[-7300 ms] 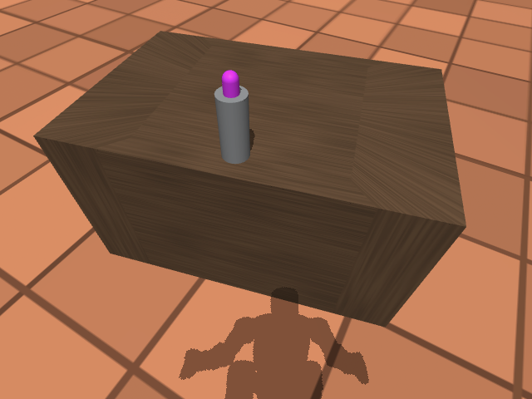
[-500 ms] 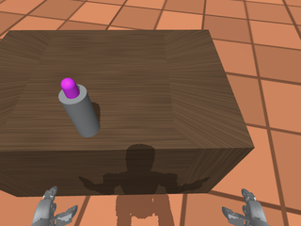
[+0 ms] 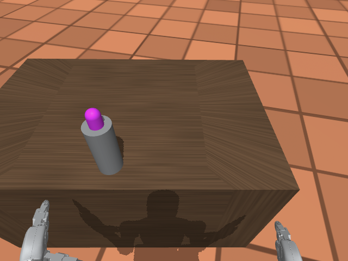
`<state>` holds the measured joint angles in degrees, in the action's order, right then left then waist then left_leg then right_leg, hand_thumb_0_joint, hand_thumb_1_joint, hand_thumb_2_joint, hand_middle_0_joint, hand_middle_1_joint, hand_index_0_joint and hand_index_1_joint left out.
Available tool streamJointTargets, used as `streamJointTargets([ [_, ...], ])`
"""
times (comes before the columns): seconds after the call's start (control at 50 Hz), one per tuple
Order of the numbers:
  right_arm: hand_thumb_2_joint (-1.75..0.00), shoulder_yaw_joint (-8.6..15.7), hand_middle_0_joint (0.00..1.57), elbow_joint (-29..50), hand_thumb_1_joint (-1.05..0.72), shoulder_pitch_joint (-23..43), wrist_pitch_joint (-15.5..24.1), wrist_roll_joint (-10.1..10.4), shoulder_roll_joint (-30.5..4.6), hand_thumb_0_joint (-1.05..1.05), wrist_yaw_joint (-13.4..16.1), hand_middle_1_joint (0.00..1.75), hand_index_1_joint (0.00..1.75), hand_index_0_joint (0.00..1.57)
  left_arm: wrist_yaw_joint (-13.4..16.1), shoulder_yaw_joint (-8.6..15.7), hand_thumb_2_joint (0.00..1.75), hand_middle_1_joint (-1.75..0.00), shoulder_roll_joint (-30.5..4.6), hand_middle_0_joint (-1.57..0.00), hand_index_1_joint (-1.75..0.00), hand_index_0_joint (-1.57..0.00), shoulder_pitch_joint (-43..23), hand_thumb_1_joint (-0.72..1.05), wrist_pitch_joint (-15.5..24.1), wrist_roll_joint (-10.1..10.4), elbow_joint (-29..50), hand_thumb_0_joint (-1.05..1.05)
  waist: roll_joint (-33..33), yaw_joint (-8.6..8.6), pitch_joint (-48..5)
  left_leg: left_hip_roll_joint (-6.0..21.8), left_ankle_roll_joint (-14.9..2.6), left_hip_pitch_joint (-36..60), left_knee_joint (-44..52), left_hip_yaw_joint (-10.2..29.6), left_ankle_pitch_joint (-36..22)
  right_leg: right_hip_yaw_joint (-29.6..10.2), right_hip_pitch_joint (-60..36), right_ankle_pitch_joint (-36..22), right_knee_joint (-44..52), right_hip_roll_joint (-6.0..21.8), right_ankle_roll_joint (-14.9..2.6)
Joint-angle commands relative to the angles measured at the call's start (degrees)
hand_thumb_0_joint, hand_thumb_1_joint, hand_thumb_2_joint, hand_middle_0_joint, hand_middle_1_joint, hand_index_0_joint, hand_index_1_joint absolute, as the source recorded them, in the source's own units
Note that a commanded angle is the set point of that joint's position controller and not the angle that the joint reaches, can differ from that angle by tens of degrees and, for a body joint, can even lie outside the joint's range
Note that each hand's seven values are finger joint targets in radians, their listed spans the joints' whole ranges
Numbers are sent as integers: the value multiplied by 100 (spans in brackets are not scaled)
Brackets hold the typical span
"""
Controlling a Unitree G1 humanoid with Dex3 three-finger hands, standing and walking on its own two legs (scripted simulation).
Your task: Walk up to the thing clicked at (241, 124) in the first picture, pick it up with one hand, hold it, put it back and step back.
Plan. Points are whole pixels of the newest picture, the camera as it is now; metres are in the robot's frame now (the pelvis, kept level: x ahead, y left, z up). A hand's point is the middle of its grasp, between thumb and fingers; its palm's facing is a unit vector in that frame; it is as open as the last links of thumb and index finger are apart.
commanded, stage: rise first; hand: left
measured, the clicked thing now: (102, 141) +0.45 +0.23 +0.00
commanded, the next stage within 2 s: go down in 0.80 s
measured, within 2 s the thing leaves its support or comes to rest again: neither
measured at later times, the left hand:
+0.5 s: hand (52, 242) +0.17 +0.25 +0.01, palm faces +0.29 -0.89 -0.36, open 17.6 cm
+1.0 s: hand (41, 237) +0.17 +0.26 +0.04, palm faces +0.34 -0.87 -0.36, open 17.6 cm
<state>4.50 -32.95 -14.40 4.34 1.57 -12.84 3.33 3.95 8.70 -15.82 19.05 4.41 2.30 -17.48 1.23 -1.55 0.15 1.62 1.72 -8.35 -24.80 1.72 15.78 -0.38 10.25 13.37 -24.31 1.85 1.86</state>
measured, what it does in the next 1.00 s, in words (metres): stands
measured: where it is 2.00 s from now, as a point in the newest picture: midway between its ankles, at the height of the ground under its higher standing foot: outside the picture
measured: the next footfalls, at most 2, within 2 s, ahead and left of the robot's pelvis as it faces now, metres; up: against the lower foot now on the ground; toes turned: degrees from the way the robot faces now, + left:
none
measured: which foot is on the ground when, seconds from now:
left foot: down 0.00-1.00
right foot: down 0.00-1.00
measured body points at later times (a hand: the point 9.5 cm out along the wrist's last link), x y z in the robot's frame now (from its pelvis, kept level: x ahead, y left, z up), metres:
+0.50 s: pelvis -0.01 -0.01 +0.00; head -0.01 -0.02 +0.45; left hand +0.15 +0.30 +0.03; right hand +0.15 -0.26 -0.09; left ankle -0.03 +0.14 -0.74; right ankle +0.00 -0.14 -0.74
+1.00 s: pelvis -0.01 -0.01 +0.00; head -0.01 -0.02 +0.45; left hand +0.14 +0.31 +0.06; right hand +0.15 -0.26 -0.09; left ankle -0.03 +0.14 -0.74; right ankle +0.00 -0.14 -0.74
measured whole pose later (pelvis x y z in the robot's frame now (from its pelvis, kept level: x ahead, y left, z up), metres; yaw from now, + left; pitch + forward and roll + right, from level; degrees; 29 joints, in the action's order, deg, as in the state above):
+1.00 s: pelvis -0.01 -0.01 +0.00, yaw +1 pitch -2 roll +0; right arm 6.6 -37.9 -13.2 6.7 0.3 -12.8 2.2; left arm 1.0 15.4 -16.2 23.9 12.2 3.0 -2.4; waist 2.3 -2.6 2.0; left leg 1.5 2.1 -8.4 -25.5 2.9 14.9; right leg 0.7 10.0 13.1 -25.5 2.0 1.5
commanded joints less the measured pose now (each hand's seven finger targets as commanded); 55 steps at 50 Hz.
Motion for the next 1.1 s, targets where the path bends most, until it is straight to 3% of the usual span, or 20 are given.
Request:
streamJointTargets([
  [0.0,-2,416,5,730,56,53,254,17,-840,0,30,5,5,5,36,607,3,-4,-1058,-2,-4,-2,-19,-52,310,23,1237,0,180,-24,-301,-150,-92,-63,361,-407,-1579,410,-300,-1304,225,-187,-228],
  [0.02,-3,372,5,865,54,261,280,42,-773,0,11,5,5,5,6,470,3,-5,-976,-3,-5,-3,-196,-54,339,40,1468,0,120,45,-180,-164,-114,-89,378,-395,-1416,406,-236,-1155,266,-184,-219],
  [0.04,-3,519,5,491,55,3,261,15,-850,0,15,5,5,5,6,683,3,-4,-1081,-3,-4,-3,-7,-52,322,41,1240,0,170,10,-144,-163,-122,-96,355,-410,-1422,397,-240,-1178,268,-174,-214],
  [0.08,-3,265,5,1088,55,682,353,33,-657,0,-30,5,5,5,-32,430,3,-4,-900,-3,-5,-3,-504,-54,382,45,1934,0,120,21,-309,-133,-115,-51,392,-352,-1382,403,-283,-1111,247,-194,-217],
  [0.1,-3,521,5,736,53,440,323,7,-874,0,12,5,5,5,14,662,4,-4,-1063,-4,-5,-3,-98,-56,366,26,1600,0,173,-13,-327,-144,-119,-34,373,-367,-1447,395,-330,-1171,244,-180,-233],
  [0.14,-3,268,5,1119,54,567,354,0,-726,0,-5,5,5,5,-3,595,3,-4,-1002,-3,-4,-3,-124,-55,402,15,1843,0,-26,-54,-426,-139,-129,8,367,-349,-1546,417,-469,-1236,266,-189,-211],
  [0.22,-4,611,5,882,53,450,389,-67,-1014,0,58,5,5,5,29,843,4,-5,-1152,-4,-5,-3,38,-56,486,13,1941,0,-30,-25,-393,-169,-147,41,371,-370,-1327,395,-444,-1034,315,-172,-192],
  [0.36,-4,342,5,721,53,294,388,-34,-608,0,-16,5,5,5,-46,795,5,-4,-1034,-4,-5,-3,153,-57,641,13,2250,0,78,-78,-143,-190,-154,-66,432,-380,-1142,408,-347,-876,327,-173,-212],
  [0.56,-4,564,5,560,54,527,473,-59,-838,0,22,5,5,5,-48,1076,6,-4,-1228,-4,-5,-3,135,-56,787,34,2436,0,51,-55,-115,-234,-190,-42,473,-365,-863,396,-253,-626,412,-133,-192],
  [0.58,-4,393,5,408,53,402,466,-55,-622,0,-6,5,5,5,-78,988,6,-5,-1145,-4,-6,-3,193,-57,806,22,2390,0,108,-69,-105,-232,-194,-38,460,-378,-885,394,-274,-658,411,-128,-183],
  [0.62,-4,667,5,808,54,707,529,-62,-1021,0,33,5,5,5,-64,1062,6,-5,-1220,-4,-5,-3,147,-56,857,31,2533,0,-102,-20,-257,-219,-198,22,439,-335,-977,418,-329,-729,370,-148,-172],
  [0.66,-5,383,5,472,54,492,514,-63,-656,0,5,5,5,5,-81,1040,7,-5,-1174,-4,-6,-3,192,-57,886,12,2420,0,-63,-71,-154,-234,-206,-3,441,-355,-974,411,-315,-720,390,-140,-163],
  [0.68,-5,545,5,379,54,510,507,-71,-777,0,15,5,5,5,-70,1119,7,-5,-1238,-4,-6,-2,238,-57,915,4,2506,0,67,-114,-197,-226,-186,1,443,-356,-1062,411,-340,-797,342,-135,-187],
  [0.86,-5,447,5,355,54,469,538,-77,-705,0,17,5,5,5,-58,1326,8,-5,-1387,-4,-6,-2,161,-58,1049,14,2594,0,64,-115,-110,-260,-202,-54,473,-366,-846,410,-301,-589,426,-115,-172],
  [0.9,-5,567,5,382,51,545,550,-78,-814,0,15,5,5,5,-74,1200,0,-5,-1272,-7,-4,-8,257,-61,1051,-3,2553,0,86,-93,-158,-243,-186,-43,488,-346,-905,414,-310,-660,372,-130,-183],
  [0.92,-5,251,5,496,50,955,584,-122,-481,0,-87,5,5,5,-229,852,2,-7,-579,-7,-8,-8,-230,-61,1243,134,3062,0,7,-75,-262,-270,-159,-288,193,-332,-789,373,-119,-511,219,-125,-134],
  [0.96,-5,611,5,339,50,777,566,-134,-884,0,-40,5,5,5,-280,1494,3,-9,-1162,-8,-9,-8,-80,-61,1214,180,2515,0,-98,-68,-343,-263,-165,-271,155,-309,-783,374,-88,-487,205,-127,-118],
  [1.0,-5,257,5,481,51,702,555,-122,-503,0,-99,5,5,5,-376,1476,3,-9,-1235,-8,-8,-8,-278,-61,1280,135,2460,0,-150,-72,-459,-257,-181,-311,91,-283,-778,365,-119,-490,174,-107,-112],
  [1.02,-5,523,5,723,52,627,549,-117,-811,0,-61,5,5,5,-413,1480,3,-7,-1275,-7,-7,-7,-440,-61,1289,150,2359,0,-260,118,-498,-278,-191,-254,50,-312,-782,333,-66,-580,161,-96,-88],
  [1.08,-4,552,5,411,53,489,483,-112,-808,0,-34,5,5,5,-536,1809,5,-8,-1617,-6,-7,-7,-1015,-60,1369,266,2154,0,35,107,-486,-276,-151,-338,20,-282,-768,349,48,-580,69,-95,-102],
])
